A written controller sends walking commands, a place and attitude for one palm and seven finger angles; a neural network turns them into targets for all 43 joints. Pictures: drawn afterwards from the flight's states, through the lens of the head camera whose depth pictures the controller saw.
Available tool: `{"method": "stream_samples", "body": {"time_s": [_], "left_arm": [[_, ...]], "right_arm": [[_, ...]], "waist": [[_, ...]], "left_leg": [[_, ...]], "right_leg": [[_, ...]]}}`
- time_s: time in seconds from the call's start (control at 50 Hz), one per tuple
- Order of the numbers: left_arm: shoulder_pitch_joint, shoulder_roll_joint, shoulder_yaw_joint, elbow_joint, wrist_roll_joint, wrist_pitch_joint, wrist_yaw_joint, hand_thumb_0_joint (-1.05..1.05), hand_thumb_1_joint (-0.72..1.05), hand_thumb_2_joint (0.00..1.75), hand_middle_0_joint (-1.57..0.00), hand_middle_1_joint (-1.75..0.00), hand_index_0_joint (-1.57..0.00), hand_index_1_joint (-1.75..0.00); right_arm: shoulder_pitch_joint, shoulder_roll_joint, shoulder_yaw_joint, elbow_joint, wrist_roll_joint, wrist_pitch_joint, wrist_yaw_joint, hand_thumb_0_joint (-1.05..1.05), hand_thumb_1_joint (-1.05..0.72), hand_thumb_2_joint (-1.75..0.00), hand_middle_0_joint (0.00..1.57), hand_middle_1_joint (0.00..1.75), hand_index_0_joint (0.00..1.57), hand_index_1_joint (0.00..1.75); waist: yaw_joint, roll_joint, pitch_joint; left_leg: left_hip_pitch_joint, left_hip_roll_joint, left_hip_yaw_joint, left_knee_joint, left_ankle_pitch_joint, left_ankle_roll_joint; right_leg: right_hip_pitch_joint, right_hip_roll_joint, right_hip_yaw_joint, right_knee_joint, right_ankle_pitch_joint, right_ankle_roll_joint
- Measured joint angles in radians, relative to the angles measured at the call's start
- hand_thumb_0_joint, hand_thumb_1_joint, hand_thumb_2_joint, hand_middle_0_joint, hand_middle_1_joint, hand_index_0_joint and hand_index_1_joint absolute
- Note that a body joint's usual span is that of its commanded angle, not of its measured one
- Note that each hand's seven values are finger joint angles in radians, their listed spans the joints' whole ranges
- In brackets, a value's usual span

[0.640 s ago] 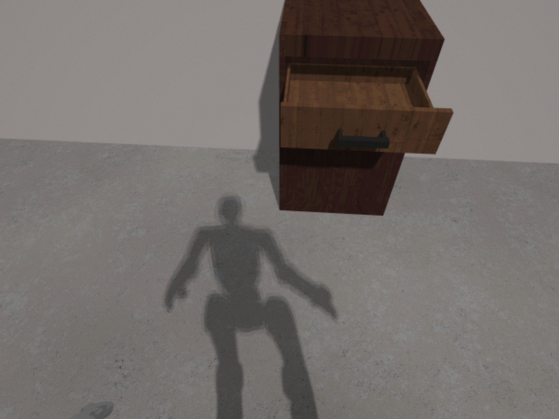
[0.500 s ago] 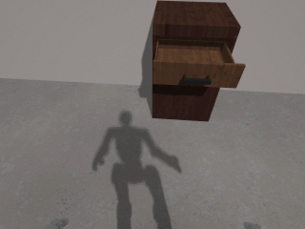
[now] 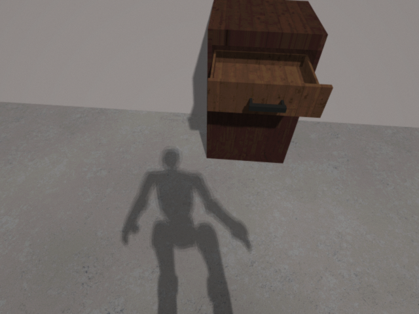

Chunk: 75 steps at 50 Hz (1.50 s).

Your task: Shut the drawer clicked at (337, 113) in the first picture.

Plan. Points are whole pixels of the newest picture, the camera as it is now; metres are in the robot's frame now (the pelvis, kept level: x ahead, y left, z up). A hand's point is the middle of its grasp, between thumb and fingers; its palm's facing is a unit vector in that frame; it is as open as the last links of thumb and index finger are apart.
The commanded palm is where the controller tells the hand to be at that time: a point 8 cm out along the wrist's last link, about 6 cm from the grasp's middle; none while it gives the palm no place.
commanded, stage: stand and wait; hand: left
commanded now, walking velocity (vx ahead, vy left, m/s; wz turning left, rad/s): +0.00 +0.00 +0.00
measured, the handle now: (266, 104) +0.85 -0.17 -0.09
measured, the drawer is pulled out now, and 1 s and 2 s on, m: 0.29 0.29 0.29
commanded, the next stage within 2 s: look at it before walking up in 0.26 s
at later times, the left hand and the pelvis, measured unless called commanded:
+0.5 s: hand out of the picture +0.06 +0.25 -0.15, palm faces -0.01 -0.94 -0.33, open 7.4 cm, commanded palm none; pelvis -0.01 +0.00 +0.00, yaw +0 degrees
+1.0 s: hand out of the picture +0.06 +0.25 -0.15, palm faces -0.01 -0.94 -0.33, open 7.4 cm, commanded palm none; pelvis +0.00 +0.00 +0.00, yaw +0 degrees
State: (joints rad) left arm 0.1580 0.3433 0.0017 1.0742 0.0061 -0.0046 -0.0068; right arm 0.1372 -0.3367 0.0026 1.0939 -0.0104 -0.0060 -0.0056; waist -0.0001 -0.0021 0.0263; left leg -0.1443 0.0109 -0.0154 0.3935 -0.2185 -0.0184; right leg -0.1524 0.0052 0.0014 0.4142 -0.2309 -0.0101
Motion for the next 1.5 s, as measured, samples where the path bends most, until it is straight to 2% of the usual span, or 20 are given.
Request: {"method": "stream_samples", "body": {"time_s": [0.44,1.08,1.18,1.32,1.4,1.44,1.46,1.5], "left_arm": [[-0.014,-0.010,0.000,0.018,0.003,-0.004,-0.001,0.01,0.91,0.89,-0.20,-0.30,-0.21,-0.30],[-0.009,-0.007,0.004,0.021,0.003,-0.006,-0.001,0.01,0.91,0.89,-0.20,-0.30,-0.21,-0.30],[0.012,-0.023,0.017,-0.007,0.003,0.020,0.007,0.01,0.91,0.89,-0.20,-0.30,-0.20,-0.30],[0.049,-0.063,0.030,-0.065,0.008,0.054,-0.005,0.01,0.91,0.89,-0.20,-0.30,-0.20,-0.30],[0.063,-0.090,0.042,-0.097,0.009,0.067,-0.014,0.01,0.91,0.89,-0.20,-0.30,-0.20,-0.30],[0.079,-0.108,0.046,-0.115,0.010,0.060,-0.020,0.01,0.91,0.89,-0.20,-0.30,-0.20,-0.30],[0.086,-0.118,0.048,-0.120,0.014,0.050,-0.019,0.01,0.91,0.89,-0.20,-0.30,-0.20,-0.30],[0.094,-0.130,0.044,-0.128,0.014,0.037,-0.011,0.01,0.91,0.89,-0.20,-0.30,-0.20,-0.30]], "right_arm": [[0.006,0.009,0.002,0.025,0.001,-0.010,0.003,0.01,-0.91,-0.90,0.20,0.30,0.20,0.30],[-0.015,0.009,0.002,0.023,0.002,-0.010,-0.001,0.01,-0.91,-0.90,0.20,0.30,0.20,0.30],[-0.018,0.031,-0.008,-0.015,0.001,0.000,-0.017,0.01,-0.91,-0.90,0.20,0.30,0.20,0.30],[0.014,0.091,-0.024,-0.085,-0.001,0.019,-0.019,0.00,-0.91,-0.90,0.20,0.30,0.20,0.30],[0.030,0.111,-0.034,-0.102,-0.005,0.023,-0.016,0.01,-0.91,-0.90,0.20,0.30,0.20,0.30],[0.041,0.109,-0.041,-0.108,-0.006,0.029,-0.015,0.01,-0.91,-0.90,0.20,0.30,0.20,0.30],[0.042,0.104,-0.046,-0.109,-0.004,0.035,-0.014,0.01,-0.91,-0.90,0.20,0.30,0.20,0.30],[0.040,0.104,-0.054,-0.110,-0.001,0.055,-0.016,0.01,-0.91,-0.90,0.20,0.30,0.20,0.30]], "waist": [[-0.002,0.003,-0.009],[0.009,0.001,-0.003],[0.018,-0.001,0.004],[0.016,-0.025,0.031],[0.026,-0.024,0.063],[0.031,-0.001,0.066],[0.031,0.019,0.067],[0.023,0.034,0.070]], "left_leg": [[-0.004,-0.005,0.001,-0.030,0.032,0.003],[0.011,0.002,0.002,-0.044,0.026,-0.001],[-0.015,0.017,0.041,0.014,-0.008,-0.005],[-0.065,0.032,0.111,0.120,-0.066,-0.005],[-0.069,0.052,0.162,0.171,-0.095,-0.013],[-0.087,0.078,0.176,0.227,-0.124,-0.029],[-0.117,0.097,0.167,0.293,-0.155,-0.030],[-0.202,0.079,0.094,0.482,-0.255,-0.032]], "right_leg": [[-0.005,-0.005,0.001,-0.025,0.029,0.005],[0.011,0.002,0.002,-0.048,0.029,0.001],[-0.033,0.017,0.040,0.014,0.010,0.000],[-0.138,0.036,0.099,0.176,-0.045,0.000],[-0.199,0.012,0.023,0.352,-0.183,0.016],[-0.173,0.002,-0.013,0.306,-0.139,0.017],[-0.173,0.017,-0.024,0.295,-0.119,-0.005],[-0.182,0.034,-0.032,0.298,-0.119,-0.055]]}}
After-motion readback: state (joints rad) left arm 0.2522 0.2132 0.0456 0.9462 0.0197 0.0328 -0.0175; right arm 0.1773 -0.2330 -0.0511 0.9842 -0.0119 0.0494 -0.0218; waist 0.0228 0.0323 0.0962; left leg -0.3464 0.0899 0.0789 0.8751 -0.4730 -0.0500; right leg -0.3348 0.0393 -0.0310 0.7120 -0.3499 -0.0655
